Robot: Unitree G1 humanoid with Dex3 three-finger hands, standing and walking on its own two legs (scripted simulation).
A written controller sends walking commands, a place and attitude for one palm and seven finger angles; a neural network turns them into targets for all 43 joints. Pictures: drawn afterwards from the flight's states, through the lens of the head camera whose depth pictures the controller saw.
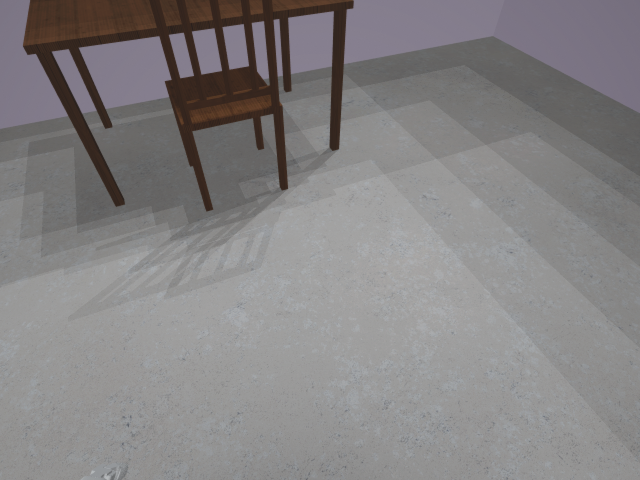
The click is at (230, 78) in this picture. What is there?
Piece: chair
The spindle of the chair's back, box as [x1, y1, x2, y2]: [210, 0, 232, 95]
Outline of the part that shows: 210,0 227,95 232,94 217,0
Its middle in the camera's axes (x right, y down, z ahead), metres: -0.34 -0.67 +1.32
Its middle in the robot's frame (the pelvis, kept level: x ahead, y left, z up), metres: +1.42 +0.40 -0.06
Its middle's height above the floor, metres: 0.71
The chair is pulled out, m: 0.00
